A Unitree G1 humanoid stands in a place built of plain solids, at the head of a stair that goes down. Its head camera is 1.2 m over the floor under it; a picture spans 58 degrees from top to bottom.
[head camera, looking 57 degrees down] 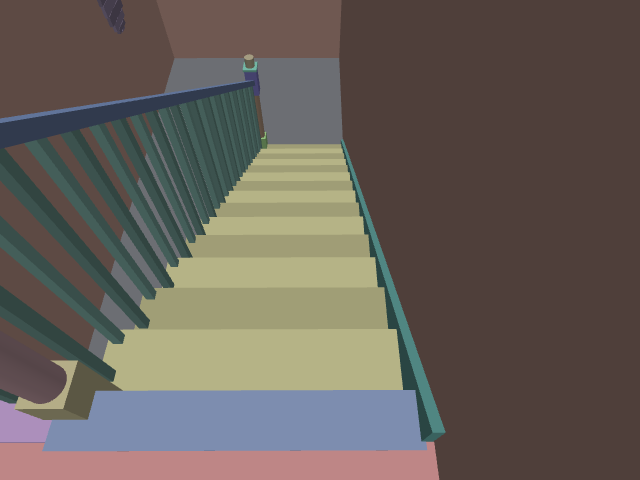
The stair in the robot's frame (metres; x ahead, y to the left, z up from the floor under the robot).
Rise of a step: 0.17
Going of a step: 0.24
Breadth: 0.95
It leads straight ahead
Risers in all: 15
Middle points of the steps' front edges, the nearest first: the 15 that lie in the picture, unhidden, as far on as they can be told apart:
0.30 0.17 0.00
0.54 0.22 -0.18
0.78 0.22 -0.35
1.02 0.22 -0.52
1.26 0.22 -0.69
1.51 0.22 -0.87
1.75 0.22 -1.04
1.99 0.22 -1.21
2.23 0.23 -1.39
2.47 0.23 -1.56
2.72 0.23 -1.73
2.96 0.23 -1.91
3.20 0.23 -2.08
3.44 0.23 -2.25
3.68 0.18 -2.42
